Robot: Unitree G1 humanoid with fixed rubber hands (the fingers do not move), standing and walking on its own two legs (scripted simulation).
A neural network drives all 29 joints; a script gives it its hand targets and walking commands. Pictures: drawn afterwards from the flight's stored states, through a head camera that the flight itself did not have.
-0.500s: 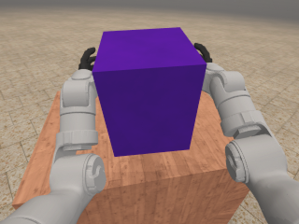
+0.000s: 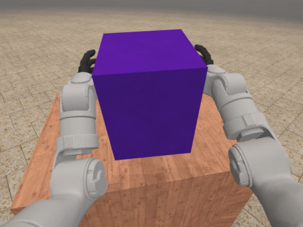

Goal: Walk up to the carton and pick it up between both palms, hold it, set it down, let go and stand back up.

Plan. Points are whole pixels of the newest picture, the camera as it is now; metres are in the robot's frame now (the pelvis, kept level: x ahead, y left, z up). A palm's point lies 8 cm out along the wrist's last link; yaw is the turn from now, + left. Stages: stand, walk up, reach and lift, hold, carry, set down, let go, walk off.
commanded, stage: hold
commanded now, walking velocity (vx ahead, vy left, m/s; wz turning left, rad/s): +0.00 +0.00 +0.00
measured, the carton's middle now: (148, 94) +0.36 +0.01 +0.24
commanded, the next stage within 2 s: set down in 0.42 s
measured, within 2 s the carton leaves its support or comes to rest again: neither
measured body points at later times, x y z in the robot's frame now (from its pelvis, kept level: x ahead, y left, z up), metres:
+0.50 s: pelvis +0.00 +0.01 +0.00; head -0.09 +0.02 +0.44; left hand +0.38 +0.16 +0.28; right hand +0.38 -0.13 +0.29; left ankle +0.04 +0.12 -0.75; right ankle -0.02 -0.10 -0.75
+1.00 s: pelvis +0.00 +0.00 +0.00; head -0.06 +0.04 +0.44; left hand +0.39 +0.19 +0.23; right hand +0.41 -0.11 +0.23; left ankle +0.04 +0.12 -0.75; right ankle -0.02 -0.10 -0.75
